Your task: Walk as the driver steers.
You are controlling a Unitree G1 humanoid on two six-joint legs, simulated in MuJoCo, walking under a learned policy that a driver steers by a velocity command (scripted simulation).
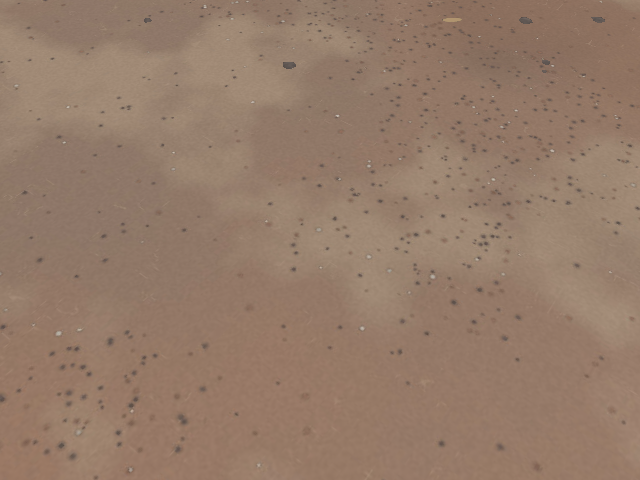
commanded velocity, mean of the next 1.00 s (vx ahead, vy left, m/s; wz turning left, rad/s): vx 0.08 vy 0.00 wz -0.39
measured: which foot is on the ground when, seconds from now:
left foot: down 0.00-0.16, up 0.18-0.60, down 0.62-1.00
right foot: up 0.00-0.14, down 0.16-0.62, up 0.64-0.98, down 1.00-1.00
